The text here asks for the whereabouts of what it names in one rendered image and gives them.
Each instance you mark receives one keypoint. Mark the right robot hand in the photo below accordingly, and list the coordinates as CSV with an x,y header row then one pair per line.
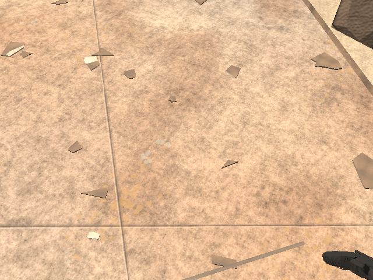
x,y
358,262

